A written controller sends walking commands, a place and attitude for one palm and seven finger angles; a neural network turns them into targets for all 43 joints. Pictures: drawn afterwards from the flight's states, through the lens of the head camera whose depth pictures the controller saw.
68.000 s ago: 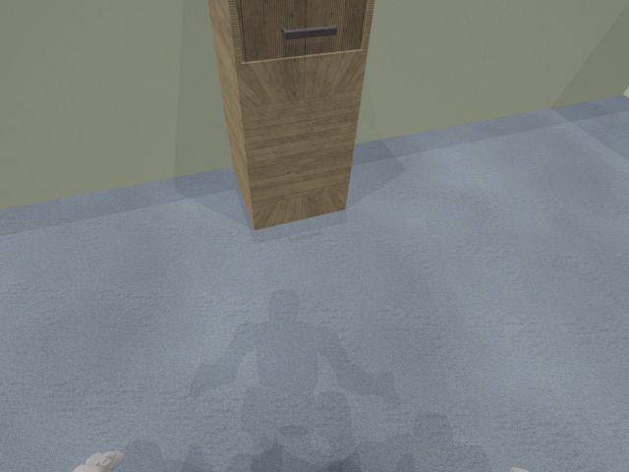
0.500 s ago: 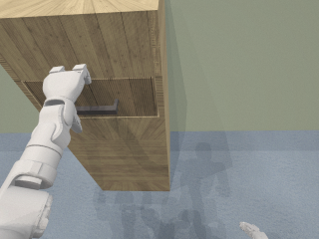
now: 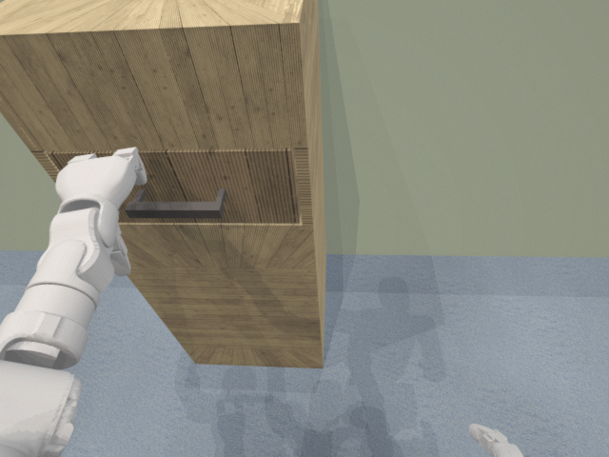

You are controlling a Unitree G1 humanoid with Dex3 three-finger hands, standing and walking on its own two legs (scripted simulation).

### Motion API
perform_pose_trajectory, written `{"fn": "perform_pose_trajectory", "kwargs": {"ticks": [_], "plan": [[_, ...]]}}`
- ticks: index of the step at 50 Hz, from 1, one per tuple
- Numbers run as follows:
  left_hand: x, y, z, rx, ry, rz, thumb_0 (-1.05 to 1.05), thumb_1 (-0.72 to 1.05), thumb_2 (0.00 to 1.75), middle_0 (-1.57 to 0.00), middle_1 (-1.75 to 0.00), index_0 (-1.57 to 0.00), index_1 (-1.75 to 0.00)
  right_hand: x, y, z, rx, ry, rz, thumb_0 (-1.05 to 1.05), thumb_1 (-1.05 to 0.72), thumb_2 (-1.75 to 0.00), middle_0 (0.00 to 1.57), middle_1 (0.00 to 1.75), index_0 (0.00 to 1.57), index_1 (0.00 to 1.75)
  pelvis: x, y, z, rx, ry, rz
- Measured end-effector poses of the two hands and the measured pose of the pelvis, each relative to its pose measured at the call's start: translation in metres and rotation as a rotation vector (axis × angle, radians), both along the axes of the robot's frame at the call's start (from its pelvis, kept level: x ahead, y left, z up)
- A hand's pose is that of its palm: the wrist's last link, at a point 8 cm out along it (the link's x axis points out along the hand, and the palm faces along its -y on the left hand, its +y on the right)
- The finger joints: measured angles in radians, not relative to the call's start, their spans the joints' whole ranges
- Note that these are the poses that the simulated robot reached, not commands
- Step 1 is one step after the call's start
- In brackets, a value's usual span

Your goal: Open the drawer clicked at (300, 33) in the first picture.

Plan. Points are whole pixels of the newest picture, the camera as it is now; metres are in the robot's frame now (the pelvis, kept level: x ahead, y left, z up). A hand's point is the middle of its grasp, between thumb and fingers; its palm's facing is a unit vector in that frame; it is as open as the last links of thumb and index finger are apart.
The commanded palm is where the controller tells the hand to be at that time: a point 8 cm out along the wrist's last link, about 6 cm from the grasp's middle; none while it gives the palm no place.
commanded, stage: re-aim the fingers above the handle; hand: left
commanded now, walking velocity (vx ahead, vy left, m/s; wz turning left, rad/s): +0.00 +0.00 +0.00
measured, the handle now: (178, 202) +0.49 +0.24 +0.05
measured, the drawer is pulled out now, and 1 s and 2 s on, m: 0.00 0.00 0.00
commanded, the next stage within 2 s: lower the fingers behind the handle in 0.36 s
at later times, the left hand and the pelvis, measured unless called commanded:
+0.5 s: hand (154, 211) +0.42 +0.24 +0.10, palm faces -0.09 -0.04 -1.00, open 13.8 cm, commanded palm +0.39 +0.25 +0.17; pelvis +0.00 +0.01 +0.00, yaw -2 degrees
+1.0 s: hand (147, 228) +0.41 +0.26 +0.07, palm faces -0.03 -0.03 -1.00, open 13.8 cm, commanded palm +0.39 +0.26 +0.13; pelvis -0.01 +0.02 -0.01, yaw -1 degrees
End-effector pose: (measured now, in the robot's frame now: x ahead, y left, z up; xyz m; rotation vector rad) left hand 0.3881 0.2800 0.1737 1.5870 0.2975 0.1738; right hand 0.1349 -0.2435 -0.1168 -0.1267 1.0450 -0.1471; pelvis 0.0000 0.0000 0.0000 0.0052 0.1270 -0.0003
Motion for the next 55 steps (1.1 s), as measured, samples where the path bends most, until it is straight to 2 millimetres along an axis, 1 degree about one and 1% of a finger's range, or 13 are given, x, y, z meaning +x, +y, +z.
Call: {"fn": "perform_pose_trajectory", "kwargs": {"ticks": [2,5,8,10,13,16,19,24,28,33,37,46,55], "plan": [[-0.004,-0.016,-0.018,-0.045,0.089,-0.075,0.0,-0.49,0.3,-0.31,-1.2,-0.31,-1.2,-0.003,0.0,0.0,-0.015,0.009,0.011,0.01,-0.91,-0.9,0.2,0.3,0.2,0.29,0.001,0.001,0.0,-0.002,-0.007,0.012],[-0.013,-0.059,-0.039,-0.109,0.128,-0.284,0.0,-0.49,0.3,-0.31,-1.2,-0.31,-1.21,-0.006,-0.001,0.001,-0.052,0.012,0.019,0.01,-0.91,-0.9,0.2,0.3,0.2,0.3,0.001,0.004,-0.001,-0.004,-0.018,0.021],[-0.018,-0.093,-0.035,-0.136,0.037,-0.501,0.0,-0.49,0.3,-0.32,-1.2,-0.32,-1.22,-0.007,-0.001,0.001,-0.077,0.004,0.008,0.01,-0.91,-0.9,0.2,0.3,0.2,0.3,0.0,0.007,-0.002,-0.005,-0.018,0.015],[-0.014,-0.103,-0.024,-0.13,-0.067,-0.568,0.0,-0.49,0.3,-0.32,-1.2,-0.32,-1.22,-0.008,0.0,-0.001,-0.073,-0.002,-0.007,0.01,-0.91,-0.9,0.2,0.3,0.2,0.3,-0.002,0.008,-0.004,-0.005,-0.01,0.006],[0.003,-0.091,0.0,-0.093,-0.223,-0.507,0.0,-0.49,0.3,-0.32,-1.2,-0.32,-1.21,-0.013,0.004,-0.004,-0.048,0.006,-0.025,0.01,-0.91,-0.9,0.19,0.3,0.2,0.29,-0.004,0.009,-0.005,-0.003,0.005,-0.016],[0.021,-0.062,0.02,-0.045,-0.292,-0.34,0.0,-0.49,0.3,-0.33,-1.21,-0.32,-1.21,-0.02,0.01,-0.009,-0.015,0.032,-0.029,0.01,-0.91,-0.9,0.19,0.3,0.2,0.29,-0.006,0.011,-0.004,-0.001,0.017,-0.035],[0.022,-0.063,0.026,-0.017,-0.268,-0.301,0.0,-0.49,0.3,-0.39,-1.27,-0.33,-1.24,-0.026,0.015,-0.013,0.021,0.066,-0.026,0.01,-0.91,-0.9,0.19,0.3,0.2,0.29,-0.004,0.013,-0.002,-0.002,0.022,-0.04],[0.018,-0.045,-0.004,-0.056,-0.042,-0.146,0.0,-0.49,0.3,-0.37,-1.25,-0.32,-1.24,-0.029,0.016,-0.008,0.039,0.054,-0.05,0.01,-0.91,-0.9,0.2,0.3,0.2,0.3,-0.001,0.011,0.001,0.001,-0.002,-0.044],[0.001,-0.029,-0.037,-0.095,0.086,-0.162,0.0,-0.49,0.3,-0.34,-1.23,-0.32,-1.23,-0.03,0.005,0.004,-0.021,0.026,-0.052,0.01,-0.91,-0.9,0.2,0.3,0.2,0.3,-0.001,0.007,0.001,0.0,-0.016,-0.032],[-0.019,-0.029,-0.029,-0.065,-0.019,-0.336,0.0,-0.49,0.3,-0.31,-1.21,-0.32,-1.21,-0.027,-0.014,0.01,-0.114,0.029,-0.034,0.01,-0.91,-0.9,0.2,0.3,0.2,0.3,-0.004,0.008,-0.002,-0.011,-0.013,-0.008],[-0.02,-0.028,-0.022,-0.07,-0.107,-0.356,0.0,-0.49,0.3,-0.31,-1.21,-0.32,-1.21,-0.023,-0.017,0.004,-0.119,0.034,-0.022,0.01,-0.91,-0.9,0.19,0.3,0.2,0.29,-0.007,0.012,-0.005,-0.014,0.002,0.004],[0.001,-0.017,-0.049,-0.056,-0.038,-0.223,0.0,-0.49,0.3,-0.31,-1.21,-0.32,-1.21,-0.026,0.006,-0.003,-0.055,0.042,-0.026,0.01,-0.91,-0.9,0.19,0.3,0.2,0.29,-0.009,0.017,-0.008,-0.015,0.038,-0.006],[0.009,-0.017,-0.048,-0.078,-0.061,-0.272,0.0,-0.49,0.3,-0.33,-1.26,-0.32,-1.21,-0.045,0.02,-0.01,-0.042,0.097,-0.049,0.01,-0.91,-0.9,0.2,0.3,0.2,0.3,-0.003,0.026,-0.01,-0.023,0.047,-0.012]]}}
